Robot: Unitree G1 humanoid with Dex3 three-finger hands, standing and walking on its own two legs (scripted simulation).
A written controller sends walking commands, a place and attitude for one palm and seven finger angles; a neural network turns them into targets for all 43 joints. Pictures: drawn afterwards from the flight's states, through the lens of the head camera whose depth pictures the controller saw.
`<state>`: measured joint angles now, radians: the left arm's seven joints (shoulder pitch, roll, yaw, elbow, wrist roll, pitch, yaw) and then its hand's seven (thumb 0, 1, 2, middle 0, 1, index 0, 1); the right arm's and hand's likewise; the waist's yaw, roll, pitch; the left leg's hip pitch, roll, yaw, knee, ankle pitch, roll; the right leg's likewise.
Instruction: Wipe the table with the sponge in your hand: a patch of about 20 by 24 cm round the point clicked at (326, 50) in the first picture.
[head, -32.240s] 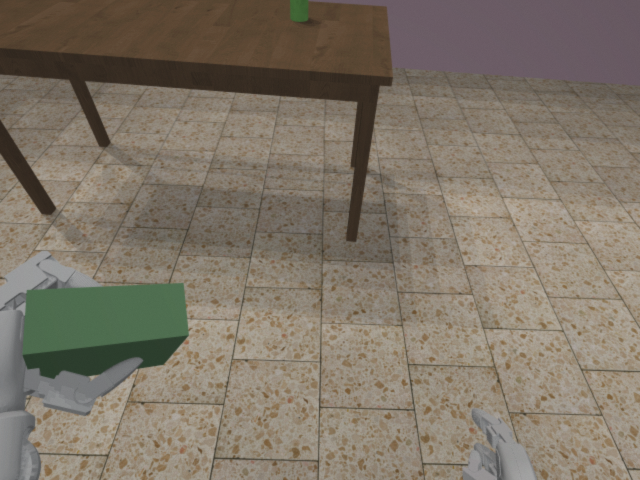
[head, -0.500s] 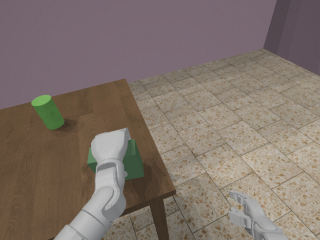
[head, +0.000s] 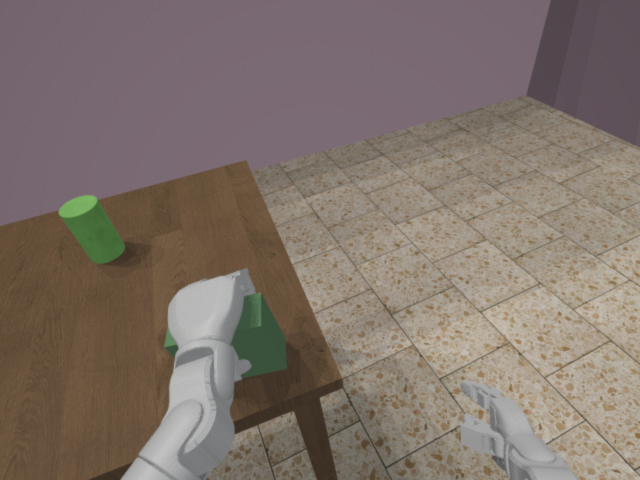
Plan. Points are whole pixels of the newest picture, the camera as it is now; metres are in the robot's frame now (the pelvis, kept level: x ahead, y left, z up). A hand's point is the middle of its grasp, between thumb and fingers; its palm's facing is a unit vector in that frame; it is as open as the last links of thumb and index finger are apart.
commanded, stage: slide back across to the middle lane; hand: left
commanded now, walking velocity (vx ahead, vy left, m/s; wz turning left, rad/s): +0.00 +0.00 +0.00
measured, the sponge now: (236, 348) +0.28 +0.16 +0.03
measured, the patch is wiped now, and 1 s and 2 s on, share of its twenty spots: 1.00 1.00 1.00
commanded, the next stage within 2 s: wipe forward along the middle lane in 0.44 s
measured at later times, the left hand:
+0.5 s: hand (184, 351) +0.24 +0.21 +0.08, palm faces +0.09 -0.23 -0.97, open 9.6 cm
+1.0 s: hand (172, 329) +0.28 +0.24 +0.07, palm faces +0.04 -0.11 -0.99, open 9.5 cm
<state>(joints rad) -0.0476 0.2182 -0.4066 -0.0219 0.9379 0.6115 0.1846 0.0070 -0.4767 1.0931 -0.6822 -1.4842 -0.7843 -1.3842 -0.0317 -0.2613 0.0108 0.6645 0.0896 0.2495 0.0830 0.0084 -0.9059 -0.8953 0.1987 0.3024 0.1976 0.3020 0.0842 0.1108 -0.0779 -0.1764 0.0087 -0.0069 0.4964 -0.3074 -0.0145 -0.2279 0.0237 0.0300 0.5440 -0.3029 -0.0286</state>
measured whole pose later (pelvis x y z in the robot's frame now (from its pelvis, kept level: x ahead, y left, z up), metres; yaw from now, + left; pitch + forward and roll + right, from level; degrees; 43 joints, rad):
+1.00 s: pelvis +0.00 +0.01 +0.00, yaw +1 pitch +0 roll +1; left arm -0.07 0.31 -0.25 0.06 0.95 0.58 0.12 -0.03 -0.50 1.09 -0.74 -1.44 -0.83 -1.34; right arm -0.01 -0.28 0.03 0.68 0.09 0.17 0.00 0.01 -0.90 -0.89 0.20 0.30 0.20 0.30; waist 0.09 0.10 -0.06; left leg -0.19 0.00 -0.01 0.47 -0.29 -0.01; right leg -0.23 0.01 0.02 0.51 -0.28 -0.02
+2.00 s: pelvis +0.00 +0.02 +0.00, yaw +2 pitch +6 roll +0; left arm -0.48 0.39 -0.15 0.57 0.96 0.39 0.11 0.00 -0.53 1.12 -0.76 -1.40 -0.83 -1.36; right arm 0.10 -0.28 0.01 0.71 0.09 0.17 -0.04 0.01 -0.90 -0.89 0.20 0.30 0.20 0.30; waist 0.04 0.07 -0.07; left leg -0.32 -0.01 -0.04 0.52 -0.30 0.00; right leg -0.33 0.01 0.00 0.50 -0.27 -0.01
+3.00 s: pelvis +0.02 +0.04 +0.00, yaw +3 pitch +6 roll -1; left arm -0.37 0.54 -0.01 0.49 0.94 0.22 0.04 -0.02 -0.51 1.12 -0.74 -1.42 -0.80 -1.40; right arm 0.09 -0.29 0.00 0.68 0.08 0.16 -0.03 0.00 -0.90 -0.89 0.20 0.30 0.20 0.30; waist 0.04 0.06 -0.05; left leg -0.27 -0.02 -0.05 0.48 -0.31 0.03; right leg -0.25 -0.01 -0.01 0.41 -0.26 0.01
